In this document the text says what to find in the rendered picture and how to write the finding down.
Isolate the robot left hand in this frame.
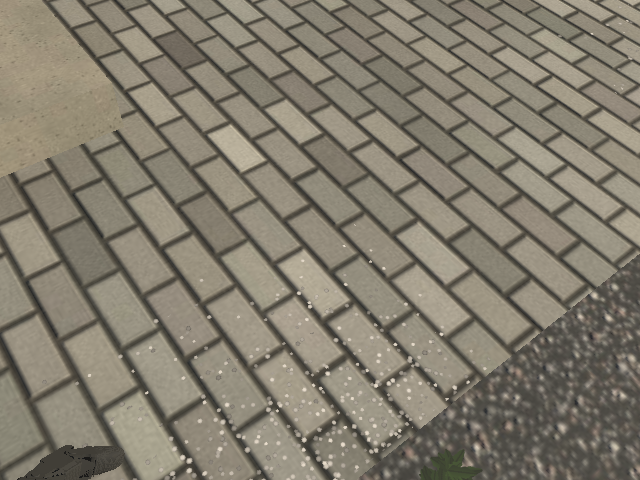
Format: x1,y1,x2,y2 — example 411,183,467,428
17,445,125,480

